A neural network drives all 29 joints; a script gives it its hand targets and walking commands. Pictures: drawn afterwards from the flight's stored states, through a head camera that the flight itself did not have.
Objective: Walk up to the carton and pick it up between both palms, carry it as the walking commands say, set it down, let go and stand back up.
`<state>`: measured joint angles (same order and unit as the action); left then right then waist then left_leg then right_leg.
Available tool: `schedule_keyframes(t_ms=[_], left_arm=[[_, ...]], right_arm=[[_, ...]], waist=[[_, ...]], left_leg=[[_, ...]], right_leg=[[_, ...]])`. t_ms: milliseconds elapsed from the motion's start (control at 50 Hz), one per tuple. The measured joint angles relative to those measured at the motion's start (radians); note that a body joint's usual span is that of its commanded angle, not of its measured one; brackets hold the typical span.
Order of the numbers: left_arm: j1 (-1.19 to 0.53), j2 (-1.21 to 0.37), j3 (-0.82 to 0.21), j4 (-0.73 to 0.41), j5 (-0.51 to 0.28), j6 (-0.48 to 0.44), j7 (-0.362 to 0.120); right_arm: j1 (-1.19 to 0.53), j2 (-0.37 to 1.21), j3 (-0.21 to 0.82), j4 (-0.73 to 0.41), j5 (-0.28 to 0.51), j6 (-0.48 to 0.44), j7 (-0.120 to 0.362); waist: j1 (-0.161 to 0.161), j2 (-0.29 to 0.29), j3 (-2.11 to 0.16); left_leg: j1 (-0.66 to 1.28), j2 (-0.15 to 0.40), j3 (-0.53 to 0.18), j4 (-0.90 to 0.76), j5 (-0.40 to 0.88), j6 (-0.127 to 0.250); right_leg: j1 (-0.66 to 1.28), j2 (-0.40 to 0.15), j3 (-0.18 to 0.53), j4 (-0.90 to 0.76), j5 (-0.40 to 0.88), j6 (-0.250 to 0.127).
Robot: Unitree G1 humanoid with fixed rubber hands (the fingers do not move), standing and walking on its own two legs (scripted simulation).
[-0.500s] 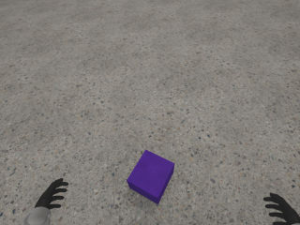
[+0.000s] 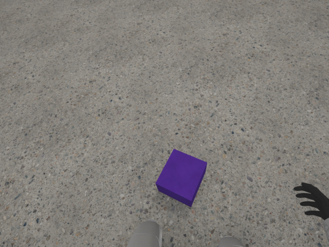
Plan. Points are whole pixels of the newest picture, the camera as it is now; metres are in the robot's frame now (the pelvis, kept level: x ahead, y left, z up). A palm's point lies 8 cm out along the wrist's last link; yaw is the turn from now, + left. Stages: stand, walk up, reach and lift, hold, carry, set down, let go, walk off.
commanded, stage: walk up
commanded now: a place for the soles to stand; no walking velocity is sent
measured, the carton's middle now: (182, 177) +0.50 +0.04 -0.68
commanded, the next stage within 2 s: none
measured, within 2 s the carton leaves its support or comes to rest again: neither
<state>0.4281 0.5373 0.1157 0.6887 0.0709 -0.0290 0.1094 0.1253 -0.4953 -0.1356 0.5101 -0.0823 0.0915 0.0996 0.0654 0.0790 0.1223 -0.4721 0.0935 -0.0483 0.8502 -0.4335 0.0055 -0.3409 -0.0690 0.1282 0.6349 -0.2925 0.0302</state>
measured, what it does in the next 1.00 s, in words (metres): steps to the left, turning right: left foot, then right foot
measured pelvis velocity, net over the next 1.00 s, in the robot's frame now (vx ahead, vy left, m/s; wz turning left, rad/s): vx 0.10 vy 0.25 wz -0.48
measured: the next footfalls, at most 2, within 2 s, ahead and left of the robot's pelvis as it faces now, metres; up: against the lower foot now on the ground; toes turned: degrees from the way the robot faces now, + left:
left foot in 0.04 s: +0.11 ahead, +0.19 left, +0.00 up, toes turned +1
right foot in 0.24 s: +0.09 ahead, -0.05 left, +0.00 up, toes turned -8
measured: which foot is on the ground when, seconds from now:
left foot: up 0.00-0.02, down 0.04-0.24, up 0.26-0.52, down 0.54-1.00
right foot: down 0.00-0.04, up 0.06-0.22, down 0.24-0.54, up 0.56-0.76, down 0.78-1.00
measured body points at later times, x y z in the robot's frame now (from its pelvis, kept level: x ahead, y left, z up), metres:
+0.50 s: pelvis +0.05 +0.17 -0.02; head +0.06 +0.13 +0.43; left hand +0.23 +0.51 -0.02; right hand +0.15 -0.19 -0.08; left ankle +0.14 +0.33 -0.69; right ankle +0.05 -0.04 -0.72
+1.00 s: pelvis +0.10 +0.25 +0.01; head +0.11 +0.25 +0.46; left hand +0.38 +0.48 -0.06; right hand +0.06 -0.10 -0.05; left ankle +0.15 +0.35 -0.72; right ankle +0.07 +0.12 -0.72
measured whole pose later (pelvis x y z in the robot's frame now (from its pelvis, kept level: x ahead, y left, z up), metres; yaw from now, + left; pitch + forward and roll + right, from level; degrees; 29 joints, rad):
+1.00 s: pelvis +0.10 +0.25 +0.01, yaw -27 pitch -4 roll +0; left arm 0.19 0.50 0.04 0.70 0.00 0.01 -0.01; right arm 0.25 -0.50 -0.02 0.62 0.01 -0.02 0.02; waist -0.03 -0.02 0.10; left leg -0.20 0.11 0.22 0.59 -0.31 0.00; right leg -0.24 0.04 0.10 0.57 -0.27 0.02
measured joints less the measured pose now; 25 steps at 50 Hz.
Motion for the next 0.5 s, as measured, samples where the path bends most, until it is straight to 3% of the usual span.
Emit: schedule_keyframes(t_ms=[40,80,140,180,220,260,300,380,440,500], left_arm=[[0.011,0.017,-0.002,-0.034,-0.002,0.009,-0.001],[-0.007,0.013,-0.008,-0.050,-0.020,0.021,0.005],[-0.030,-0.007,-0.033,-0.067,-0.055,0.027,0.009],[-0.035,-0.024,-0.052,-0.076,-0.067,0.021,0.003],[-0.030,-0.034,-0.066,-0.093,-0.071,0.011,-0.003],[-0.019,-0.024,-0.071,-0.119,-0.063,0.000,-0.001],[-0.030,-0.033,-0.081,-0.136,-0.053,-0.003,0.011],[-0.027,-0.021,-0.076,-0.183,-0.032,-0.013,0.016],[-0.014,0.008,-0.058,-0.211,-0.024,-0.014,0.014],[-0.011,0.038,-0.045,-0.223,-0.028,0.000,0.003]], right_arm=[[0.020,-0.008,0.007,-0.035,0.003,-0.014,0.001],[0.036,0.003,0.022,-0.052,0.007,-0.026,-0.005],[0.049,0.043,0.046,-0.050,0.019,-0.018,-0.021],[0.061,0.053,0.052,-0.046,0.024,-0.009,-0.030],[0.080,0.046,0.052,-0.046,0.024,0.000,-0.032],[0.100,0.033,0.047,-0.046,0.025,0.002,-0.031],[0.110,0.011,0.033,-0.042,0.030,0.014,-0.033],[0.116,-0.024,0.008,-0.061,0.025,0.024,-0.025],[0.110,-0.033,0.002,-0.081,0.024,0.020,-0.017],[0.099,-0.037,0.007,-0.093,0.038,0.005,-0.018]], waist=[[0.001,-0.004,0.000],[-0.010,-0.007,0.018],[-0.042,-0.019,0.027],[-0.068,-0.019,0.016],[-0.087,-0.011,-0.006],[-0.089,-0.019,-0.032],[-0.085,0.005,-0.029],[-0.066,0.029,-0.021],[-0.047,0.017,-0.018],[-0.026,-0.003,-0.012]], left_leg=[[0.055,-0.014,0.009,-0.104,0.047,0.011],[0.047,-0.022,0.032,-0.052,0.099,-0.022],[0.087,-0.014,0.085,-0.056,0.084,-0.004],[0.116,-0.007,0.122,-0.084,0.087,0.013],[0.121,0.001,0.151,-0.077,0.072,0.031],[0.088,-0.013,0.164,0.004,-0.008,0.030],[0.040,-0.044,0.097,0.142,-0.083,0.025],[-0.038,-0.033,0.053,0.311,-0.057,-0.006],[-0.047,-0.009,0.045,0.268,-0.056,-0.018],[-0.003,-0.009,0.049,0.126,-0.039,-0.009]], right_leg=[[-0.041,-0.020,0.030,0.092,-0.060,-0.028],[-0.094,0.004,0.051,0.260,-0.218,-0.046],[-0.156,0.045,-0.022,0.455,-0.252,-0.038],[-0.138,0.051,-0.101,0.409,-0.228,-0.039],[-0.070,0.067,-0.158,0.245,-0.154,-0.053],[-0.045,0.076,-0.127,0.148,-0.069,-0.062],[-0.058,0.074,-0.106,0.186,-0.064,-0.046],[-0.047,0.049,-0.052,0.175,-0.078,-0.025],[-0.057,0.020,0.004,0.175,-0.078,-0.017],[-0.074,-0.013,0.067,0.192,-0.091,-0.006]])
